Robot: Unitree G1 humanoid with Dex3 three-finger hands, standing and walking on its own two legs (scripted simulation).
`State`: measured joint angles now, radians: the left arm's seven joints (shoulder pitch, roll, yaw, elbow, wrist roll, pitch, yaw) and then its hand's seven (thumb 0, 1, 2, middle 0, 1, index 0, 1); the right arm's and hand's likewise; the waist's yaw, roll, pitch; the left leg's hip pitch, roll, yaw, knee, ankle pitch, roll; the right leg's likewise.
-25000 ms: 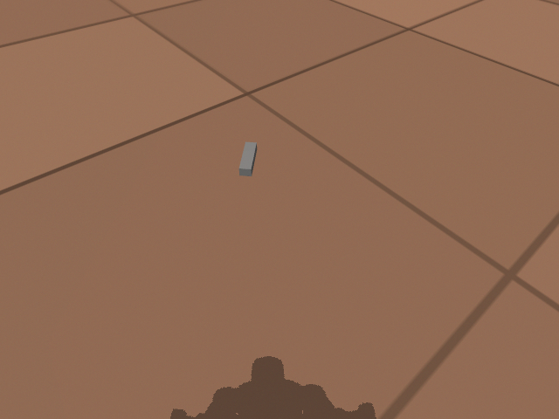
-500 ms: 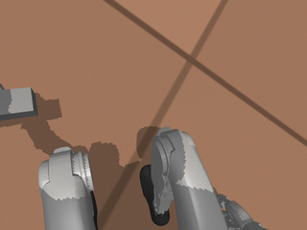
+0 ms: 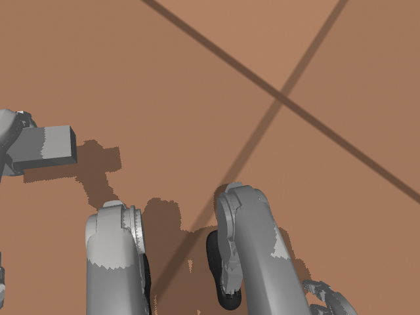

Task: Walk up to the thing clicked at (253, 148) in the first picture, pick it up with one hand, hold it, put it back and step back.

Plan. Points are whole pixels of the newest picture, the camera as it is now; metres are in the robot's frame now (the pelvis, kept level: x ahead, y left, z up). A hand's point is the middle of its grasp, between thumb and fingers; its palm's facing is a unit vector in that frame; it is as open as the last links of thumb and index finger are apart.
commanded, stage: lift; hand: left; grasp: from above
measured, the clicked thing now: (7, 150) +0.44 +0.34 -0.16
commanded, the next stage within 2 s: hold in 1.34 s
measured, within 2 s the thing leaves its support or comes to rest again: neither
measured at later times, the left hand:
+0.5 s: hand out of the picture +0.37 +0.31 +0.05, palm faces -0.43 -0.11 -0.90, open 9.2 cm
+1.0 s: hand out of the picture +0.35 +0.27 +0.22, palm faces -0.45 -0.10 -0.89, open 9.3 cm
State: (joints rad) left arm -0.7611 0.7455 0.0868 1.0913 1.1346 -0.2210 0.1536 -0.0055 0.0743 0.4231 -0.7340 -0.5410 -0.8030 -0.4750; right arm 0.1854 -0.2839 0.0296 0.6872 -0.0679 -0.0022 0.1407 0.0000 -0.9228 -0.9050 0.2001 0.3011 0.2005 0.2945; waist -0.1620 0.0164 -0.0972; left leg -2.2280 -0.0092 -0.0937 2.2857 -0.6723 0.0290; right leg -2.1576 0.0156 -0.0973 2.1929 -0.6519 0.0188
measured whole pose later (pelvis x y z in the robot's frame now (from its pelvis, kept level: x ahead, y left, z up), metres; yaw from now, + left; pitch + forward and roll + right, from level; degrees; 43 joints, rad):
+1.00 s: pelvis +0.04 +0.00 +0.30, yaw +5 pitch +16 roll -2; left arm -0.32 0.45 -0.14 0.79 1.02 -0.05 0.11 -0.01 0.09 0.42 -0.71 -0.56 -0.78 -0.49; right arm 0.25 -0.25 -0.02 0.72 0.04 -0.04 -0.04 0.00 -0.91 -0.90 0.20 0.30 0.20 0.30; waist -0.06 0.03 -0.14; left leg -1.00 0.01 -0.01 1.20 -0.49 0.02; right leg -0.98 0.03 0.00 1.15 -0.46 0.01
